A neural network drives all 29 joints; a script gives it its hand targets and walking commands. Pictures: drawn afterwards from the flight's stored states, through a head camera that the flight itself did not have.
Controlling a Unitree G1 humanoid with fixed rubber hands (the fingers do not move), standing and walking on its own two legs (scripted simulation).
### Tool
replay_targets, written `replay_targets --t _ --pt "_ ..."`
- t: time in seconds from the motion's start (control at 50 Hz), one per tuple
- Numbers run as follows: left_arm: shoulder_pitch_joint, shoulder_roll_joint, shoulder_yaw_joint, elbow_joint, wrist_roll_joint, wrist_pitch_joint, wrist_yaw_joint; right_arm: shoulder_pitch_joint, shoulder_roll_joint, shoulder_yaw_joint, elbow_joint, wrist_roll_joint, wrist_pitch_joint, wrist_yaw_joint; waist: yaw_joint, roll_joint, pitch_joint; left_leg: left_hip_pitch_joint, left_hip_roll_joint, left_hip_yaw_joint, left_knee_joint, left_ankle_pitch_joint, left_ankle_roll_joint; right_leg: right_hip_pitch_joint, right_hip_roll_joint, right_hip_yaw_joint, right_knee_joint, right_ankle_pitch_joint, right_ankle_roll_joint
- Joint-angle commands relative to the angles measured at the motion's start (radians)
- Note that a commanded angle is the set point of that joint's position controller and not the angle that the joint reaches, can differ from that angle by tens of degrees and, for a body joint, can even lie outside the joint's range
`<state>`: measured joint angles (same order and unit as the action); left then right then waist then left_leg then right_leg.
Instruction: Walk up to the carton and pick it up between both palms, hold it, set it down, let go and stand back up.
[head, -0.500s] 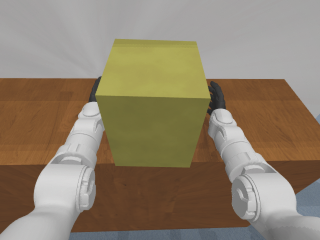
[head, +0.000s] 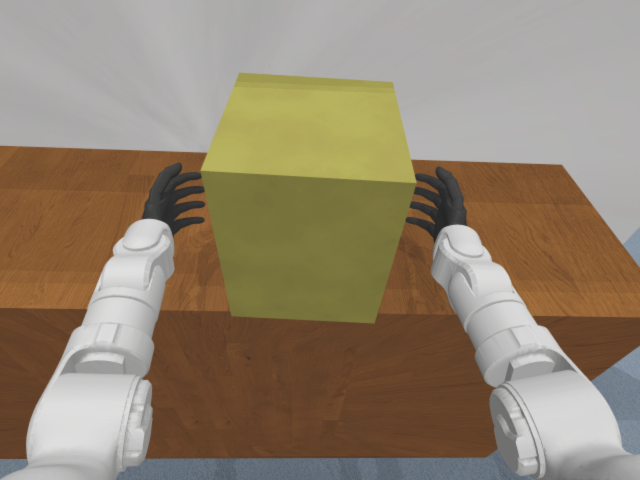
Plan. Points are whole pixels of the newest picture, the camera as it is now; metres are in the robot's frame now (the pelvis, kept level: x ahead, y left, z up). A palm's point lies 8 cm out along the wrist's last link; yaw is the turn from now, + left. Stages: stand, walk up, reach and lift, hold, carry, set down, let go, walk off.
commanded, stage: set down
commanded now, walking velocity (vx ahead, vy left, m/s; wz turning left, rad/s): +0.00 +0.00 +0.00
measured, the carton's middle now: (309, 202) +0.44 +0.02 +0.13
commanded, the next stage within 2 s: none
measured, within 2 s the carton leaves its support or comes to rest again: neither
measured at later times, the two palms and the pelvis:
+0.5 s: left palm (149, 269) +0.35 +0.21 +0.11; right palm (479, 277) +0.32 -0.18 +0.11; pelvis -0.02 +0.00 +0.00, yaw +0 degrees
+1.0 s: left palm (132, 319) +0.29 +0.21 +0.10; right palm (497, 319) +0.27 -0.19 +0.11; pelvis +0.00 +0.01 +0.00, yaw -1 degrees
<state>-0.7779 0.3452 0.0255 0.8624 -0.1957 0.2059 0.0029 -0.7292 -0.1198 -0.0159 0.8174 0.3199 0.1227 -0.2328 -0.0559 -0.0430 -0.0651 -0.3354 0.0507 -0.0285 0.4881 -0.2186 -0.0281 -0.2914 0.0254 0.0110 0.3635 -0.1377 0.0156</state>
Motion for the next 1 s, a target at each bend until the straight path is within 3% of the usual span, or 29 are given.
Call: replay_targets --t 0.0,0.02,0.08,0.1,0.12,0.14,0.2,0.22,0.28,0.32,0.34,0.38,0.4,0.44,0.5,0.56,0.6,0.62,0.64,0.68,0.7,0.76,0.8,0.82,0.86,0.9,0.92,0.96,0.98 --pt "-0.396 0.152 0.043 -0.388 -0.005 -0.022 -0.002 -0.310 -0.164 -0.022 -0.371 -0.010 -0.042 -0.006 -0.018 0.142 -0.523 0.304 -0.076 0.061 -0.027 0.388 -0.044 0.239 0.046 -0.057 0.001 0.348 0.003" --pt "-0.747 0.222 0.001 -0.200 -0.051 -0.036 0.002 -0.650 -0.182 -0.113 -0.228 -0.066 0.014 0.002 -0.044 0.177 -0.432 0.128 -0.071 0.062 -0.062 0.094 -0.036 0.096 0.031 -0.050 -0.005 0.017 -0.004" --pt "-0.586 0.167 -0.071 -0.357 -0.139 -0.067 0.033 -0.475 -0.134 -0.082 -0.397 -0.025 0.021 0.019 -0.048 0.161 -0.564 0.161 -0.056 0.054 -0.055 0.102 -0.017 0.148 0.017 -0.042 0.025 0.120 -0.027" --pt "-0.634 0.204 -0.054 -0.325 -0.135 -0.060 0.036 -0.526 -0.166 -0.073 -0.396 -0.024 0.038 0.032 -0.013 0.175 -0.575 0.155 -0.060 0.056 -0.052 0.117 -0.025 0.137 0.020 -0.047 0.038 0.104 -0.022" --pt "-0.658 0.206 -0.037 -0.198 -0.132 -0.047 0.031 -0.538 -0.182 -0.131 -0.312 -0.084 0.053 0.028 -0.041 0.148 -0.552 0.145 -0.059 0.052 -0.049 0.048 -0.028 0.096 0.019 -0.051 0.021 0.007 -0.029" --pt "-0.484 0.183 -0.015 -0.241 -0.118 -0.035 0.018 -0.369 -0.126 -0.048 -0.366 -0.066 0.041 0.023 0.010 0.113 -0.523 0.175 -0.063 0.063 -0.046 0.106 -0.021 0.162 0.016 -0.052 0.014 0.068 -0.018" --pt "-0.652 0.230 -0.037 -0.265 -0.149 -0.036 0.014 -0.525 -0.178 -0.112 -0.400 -0.076 0.070 0.023 -0.014 0.127 -0.506 0.095 -0.063 0.076 -0.069 0.000 -0.017 0.135 0.010 -0.046 0.027 -0.035 -0.018" --pt "-0.523 0.176 -0.081 -0.328 -0.162 -0.028 0.006 -0.417 -0.169 -0.111 -0.462 -0.076 0.062 0.017 -0.047 0.144 -0.499 0.120 -0.059 0.064 -0.067 0.067 -0.018 0.170 0.002 -0.041 0.027 0.060 -0.022" --pt "-0.375 0.188 0.005 -0.304 -0.083 0.024 0.000 -0.284 -0.122 -0.058 -0.439 -0.082 0.084 0.019 0.012 0.125 -0.422 0.163 -0.061 0.066 -0.083 0.077 -0.011 0.204 -0.001 -0.030 0.006 0.040 -0.016" --pt "-0.255 0.194 0.038 -0.390 -0.066 0.069 -0.015 -0.170 -0.130 -0.062 -0.472 -0.073 0.090 0.006 -0.003 0.074 -0.359 0.165 -0.064 0.058 -0.112 0.085 0.006 0.296 0.004 -0.020 -0.013 0.065 -0.016" --pt "-0.157 0.176 0.025 -0.456 -0.050 0.086 -0.022 -0.088 -0.142 -0.058 -0.505 -0.053 0.088 0.005 -0.003 0.106 -0.332 0.190 -0.067 0.063 -0.116 0.126 -0.004 0.312 0.009 -0.025 -0.014 0.104 -0.018" --pt "-0.300 0.196 0.067 -0.509 -0.064 0.111 -0.012 -0.236 -0.127 -0.073 -0.578 -0.052 0.105 0.004 0.017 0.098 -0.346 0.154 -0.077 0.085 -0.114 0.059 -0.002 0.275 0.009 -0.029 -0.017 0.014 -0.010" --pt "-0.245 0.175 0.036 -0.584 -0.065 0.118 -0.004 -0.188 -0.146 -0.104 -0.616 -0.055 0.109 0.007 -0.004 0.139 -0.332 0.162 -0.064 0.073 -0.137 0.060 -0.011 0.282 0.018 -0.042 -0.018 0.032 -0.025" --pt "-0.170 0.165 0.065 -0.680 -0.050 0.133 0.015 -0.107 -0.125 -0.063 -0.715 -0.056 0.106 0.027 0.028 0.094 -0.337 0.193 -0.059 0.067 -0.134 0.106 -0.001 0.286 0.030 -0.026 -0.011 0.066 -0.022" --pt "-0.139 0.182 0.082 -0.684 -0.052 0.155 0.022 -0.059 -0.111 -0.085 -0.696 -0.061 0.155 0.033 0.043 0.115 -0.272 0.131 -0.061 0.067 -0.161 0.024 0.009 0.311 0.004 -0.001 -0.024 -0.007 -0.029" --pt "-0.154 0.190 0.067 -0.756 -0.092 0.164 0.014 -0.070 -0.108 -0.115 -0.807 -0.087 0.162 0.018 0.009 0.079 -0.274 0.112 -0.077 0.092 -0.140 0.006 0.013 0.298 -0.005 0.003 -0.020 -0.030 -0.014" --pt "0.032 0.188 0.082 -0.854 -0.087 0.186 0.009 0.098 -0.111 -0.078 -0.909 -0.058 0.170 0.012 0.026 0.070 -0.332 0.206 -0.072 0.082 -0.139 0.125 0.004 0.352 0.001 0.000 -0.019 0.088 -0.013" --pt "-0.177 0.217 0.067 -0.765 -0.111 0.179 0.008 -0.070 -0.122 -0.105 -0.836 -0.065 0.186 0.019 0.021 0.105 -0.287 0.111 -0.073 0.075 -0.137 0.023 0.005 0.271 -0.004 0.009 -0.012 -0.023 -0.022" --pt "0.016 0.161 0.038 -0.892 -0.108 0.180 0.013 0.086 -0.128 -0.112 -0.930 -0.070 0.178 0.027 0.007 0.110 -0.307 0.185 -0.056 0.068 -0.147 0.097 -0.004 0.313 0.003 -0.003 -0.015 0.068 -0.030" --pt "0.113 0.166 0.062 -0.975 -0.128 0.192 0.012 0.182 -0.095 -0.065 -0.992 -0.056 0.188 0.026 0.019 0.078 -0.333 0.208 -0.068 0.075 -0.127 0.158 -0.001 0.346 0.001 -0.004 -0.014 0.119 -0.030" --pt "-0.011 0.187 0.071 -0.903 -0.126 0.207 0.007 0.078 -0.111 -0.065 -0.950 -0.050 0.214 0.030 0.032 0.115 -0.297 0.170 -0.062 0.075 -0.138 0.111 -0.001 0.279 -0.006 0.008 -0.012 0.048 -0.024" --pt "0.182 0.187 0.067 -1.058 -0.105 0.249 0.004 0.248 -0.129 -0.100 -1.026 -0.059 0.221 0.029 0.002 0.110 -0.263 0.197 -0.052 0.071 -0.149 0.168 -0.014 0.330 0.009 0.002 -0.015 0.146 -0.035" --pt "0.216 0.168 0.080 -1.061 -0.105 0.274 -0.002 0.263 -0.126 -0.101 -1.057 -0.056 0.231 0.031 0.021 0.108 -0.268 0.182 -0.054 0.071 -0.150 0.151 -0.013 0.346 0.003 0.009 -0.020 0.111 -0.033" --pt "0.265 0.151 0.075 -1.165 -0.111 0.284 0.004 0.337 -0.119 -0.066 -1.058 -0.035 0.240 0.035 0.011 0.108 -0.257 0.214 -0.048 0.061 -0.139 0.240 -0.015 0.344 0.015 -0.001 -0.008 0.186 -0.038" --pt "0.298 0.152 0.108 -1.104 -0.101 0.313 -0.012 0.325 -0.132 -0.076 -1.118 -0.057 0.240 0.024 0.033 0.071 -0.188 0.153 -0.058 0.076 -0.148 0.178 -0.008 0.322 0.008 0.004 -0.019 0.120 -0.029" --pt "0.459 0.110 0.101 -1.245 -0.080 0.346 -0.008 0.484 -0.145 -0.075 -1.165 -0.016 0.237 0.025 0.028 0.140 -0.167 0.206 -0.050 0.058 -0.175 0.244 -0.020 0.384 0.013 0.002 -0.027 0.196 -0.044" --pt "0.284 0.159 0.146 -1.140 -0.062 0.354 -0.014 0.331 -0.136 -0.075 -1.159 -0.049 0.251 0.020 0.046 0.082 -0.159 0.150 -0.062 0.075 -0.162 0.167 -0.003 0.321 0.007 0.017 -0.026 0.100 -0.033" --pt "0.448 0.127 0.133 -1.219 -0.066 0.357 -0.009 0.488 -0.114 -0.053 -1.223 -0.040 0.254 0.019 0.059 0.076 -0.158 0.166 -0.052 0.075 -0.179 0.185 -0.002 0.379 0.005 0.017 -0.028 0.168 -0.037" --pt "0.569 0.112 0.145 -1.366 -0.059 0.363 -0.010 0.593 -0.139 -0.044 -1.335 -0.005 0.250 0.017 0.067 0.081 -0.192 0.209 -0.054 0.078 -0.180 0.244 -0.005 0.412 0.015 0.009 -0.021 0.210 -0.030"
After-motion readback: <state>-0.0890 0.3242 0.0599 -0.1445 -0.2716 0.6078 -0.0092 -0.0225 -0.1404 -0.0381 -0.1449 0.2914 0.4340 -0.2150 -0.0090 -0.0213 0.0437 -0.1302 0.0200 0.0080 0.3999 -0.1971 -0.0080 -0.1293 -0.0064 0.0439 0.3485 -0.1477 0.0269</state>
